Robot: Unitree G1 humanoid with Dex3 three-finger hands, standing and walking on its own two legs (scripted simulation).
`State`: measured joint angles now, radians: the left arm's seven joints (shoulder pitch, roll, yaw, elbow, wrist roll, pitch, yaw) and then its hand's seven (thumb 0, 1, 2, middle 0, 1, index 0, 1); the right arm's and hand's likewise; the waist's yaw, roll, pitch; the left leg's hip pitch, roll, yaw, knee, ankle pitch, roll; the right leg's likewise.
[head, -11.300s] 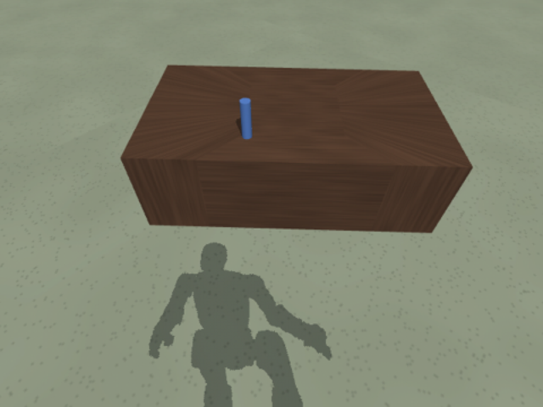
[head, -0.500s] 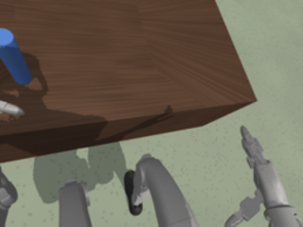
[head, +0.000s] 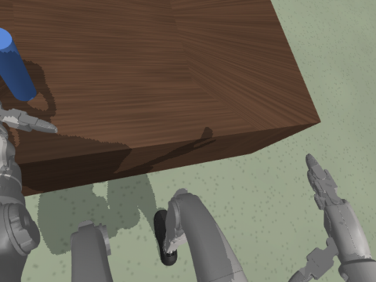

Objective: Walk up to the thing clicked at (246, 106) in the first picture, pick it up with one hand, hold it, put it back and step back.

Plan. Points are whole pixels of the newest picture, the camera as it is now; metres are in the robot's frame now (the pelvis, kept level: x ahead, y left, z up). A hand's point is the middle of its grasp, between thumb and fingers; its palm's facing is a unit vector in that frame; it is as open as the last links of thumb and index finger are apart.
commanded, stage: close in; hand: left
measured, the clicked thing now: (12, 69) +0.57 +0.21 -0.06
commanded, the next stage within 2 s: close in 0.10 s
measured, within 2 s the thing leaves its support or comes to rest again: leaves its support in 1.36 s
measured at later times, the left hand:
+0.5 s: hand (28, 85) +0.55 +0.19 -0.08, palm faces +0.17 -0.99 +0.00, open 16.2 cm
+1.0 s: hand (28, 79) +0.55 +0.18 -0.06, palm faces +0.14 -0.99 +0.01, open 7.6 cm
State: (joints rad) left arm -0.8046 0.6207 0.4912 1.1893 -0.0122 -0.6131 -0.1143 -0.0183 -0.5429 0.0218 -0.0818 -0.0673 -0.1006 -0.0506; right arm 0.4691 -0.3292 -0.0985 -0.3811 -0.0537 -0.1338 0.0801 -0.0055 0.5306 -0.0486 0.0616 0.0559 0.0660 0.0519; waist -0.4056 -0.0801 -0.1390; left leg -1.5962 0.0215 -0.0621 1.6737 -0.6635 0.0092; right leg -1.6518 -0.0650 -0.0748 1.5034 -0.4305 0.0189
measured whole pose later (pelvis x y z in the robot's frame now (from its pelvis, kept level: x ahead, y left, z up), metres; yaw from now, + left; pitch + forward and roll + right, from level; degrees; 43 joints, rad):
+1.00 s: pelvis +0.01 +0.00 +0.00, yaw -1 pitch +35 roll -6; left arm -0.84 0.62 0.46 1.18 0.03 -0.58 0.00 -0.01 -0.10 0.67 -1.03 -0.90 -1.06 -0.90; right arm 0.45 -0.34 -0.10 -0.41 -0.04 -0.05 0.10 0.00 0.50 -0.05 0.06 0.06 0.07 0.05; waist -0.43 -0.06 -0.15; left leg -1.60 0.03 -0.06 1.68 -0.69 0.02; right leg -1.66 -0.05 -0.07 1.51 -0.45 0.03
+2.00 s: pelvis +0.02 +0.00 +0.04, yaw +0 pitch +32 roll -5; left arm -0.88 0.59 0.44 1.22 0.02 -0.56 -0.02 -0.08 0.03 1.19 -1.00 -1.13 -1.05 -1.14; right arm 0.42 -0.30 -0.04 -0.29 -0.06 -0.02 0.08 -0.01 0.54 -0.05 0.06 0.06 0.06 0.05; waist -0.38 -0.06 -0.14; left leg -1.44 0.03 -0.04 1.53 -0.65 0.01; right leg -1.50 -0.05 -0.06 1.37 -0.42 0.03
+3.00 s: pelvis +0.05 +0.00 +0.11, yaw +1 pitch +21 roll -2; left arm -0.49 0.31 0.31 0.81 -0.09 -0.44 -0.06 -0.08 0.04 1.17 -0.99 -1.14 -1.04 -1.15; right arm 0.44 -0.26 -0.08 -0.08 -0.02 0.00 0.01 -0.01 0.54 -0.05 0.06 0.06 0.06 0.05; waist -0.17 -0.03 -0.14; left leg -0.99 0.02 -0.01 1.21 -0.59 0.01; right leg -1.08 -0.05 -0.04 1.12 -0.40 0.03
